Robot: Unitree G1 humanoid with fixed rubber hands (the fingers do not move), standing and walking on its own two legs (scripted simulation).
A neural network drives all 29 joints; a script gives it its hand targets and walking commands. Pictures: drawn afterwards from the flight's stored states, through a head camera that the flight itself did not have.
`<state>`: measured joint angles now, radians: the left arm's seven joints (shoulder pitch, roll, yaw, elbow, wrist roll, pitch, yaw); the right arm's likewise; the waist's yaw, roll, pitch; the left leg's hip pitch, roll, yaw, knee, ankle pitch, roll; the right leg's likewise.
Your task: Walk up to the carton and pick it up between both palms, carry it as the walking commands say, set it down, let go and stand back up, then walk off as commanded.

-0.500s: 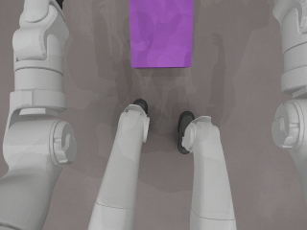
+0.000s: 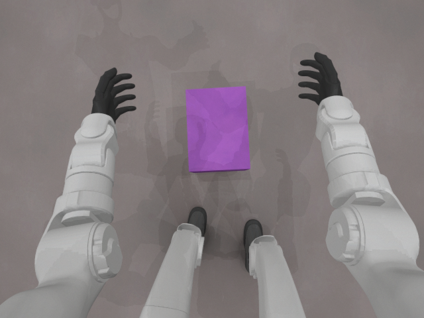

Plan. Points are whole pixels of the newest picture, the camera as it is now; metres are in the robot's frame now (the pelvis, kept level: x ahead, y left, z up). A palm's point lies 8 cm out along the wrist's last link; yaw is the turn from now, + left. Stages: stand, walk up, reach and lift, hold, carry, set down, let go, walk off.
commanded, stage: let go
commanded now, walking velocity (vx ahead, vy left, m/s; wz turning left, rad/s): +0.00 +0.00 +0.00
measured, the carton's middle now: (217, 133) +0.50 +0.06 -0.60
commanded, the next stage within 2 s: stand in 1.22 s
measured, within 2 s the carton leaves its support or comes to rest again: neither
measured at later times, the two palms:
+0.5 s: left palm (72, 210) +0.27 +0.24 -0.02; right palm (391, 195) +0.34 -0.20 -0.03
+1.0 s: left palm (72, 243) +0.23 +0.21 +0.01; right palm out of the picture +0.24 -0.25 +0.02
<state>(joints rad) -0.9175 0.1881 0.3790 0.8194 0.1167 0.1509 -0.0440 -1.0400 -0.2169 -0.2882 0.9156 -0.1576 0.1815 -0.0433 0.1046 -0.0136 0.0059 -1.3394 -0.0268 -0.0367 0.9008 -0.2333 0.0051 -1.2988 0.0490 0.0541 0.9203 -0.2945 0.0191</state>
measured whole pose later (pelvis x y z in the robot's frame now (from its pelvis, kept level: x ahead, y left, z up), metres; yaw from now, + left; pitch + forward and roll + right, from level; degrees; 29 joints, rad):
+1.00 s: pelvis +0.08 -0.02 +0.08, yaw +2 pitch -3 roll +0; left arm 0.21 0.21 0.04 0.44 0.03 0.14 -0.08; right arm 0.24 -0.19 -0.05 0.41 -0.02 0.13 0.06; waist 0.00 -0.02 0.09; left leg -0.14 -0.01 -0.06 0.44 -0.25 -0.01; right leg -0.08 0.04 0.04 0.44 -0.30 -0.03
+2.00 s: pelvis +0.10 -0.01 +0.07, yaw +9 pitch +4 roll +0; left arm 0.40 0.26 0.01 0.71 0.03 -0.01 0.05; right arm 0.37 -0.23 -0.01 0.74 -0.03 -0.02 -0.02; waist 0.02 -0.02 -0.14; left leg -0.36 -0.08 -0.15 0.66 -0.36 0.01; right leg -0.23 -0.01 -0.08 0.60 -0.43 -0.01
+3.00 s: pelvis +0.08 -0.02 +0.07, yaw +12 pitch +0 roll -1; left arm 0.39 0.26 0.03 0.81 0.03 0.02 0.04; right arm 0.34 -0.21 -0.02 0.84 -0.02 0.01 -0.03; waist 0.02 -0.01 -0.03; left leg -0.31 -0.07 -0.20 0.60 -0.29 -0.02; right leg -0.16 -0.01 -0.14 0.54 -0.38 -0.03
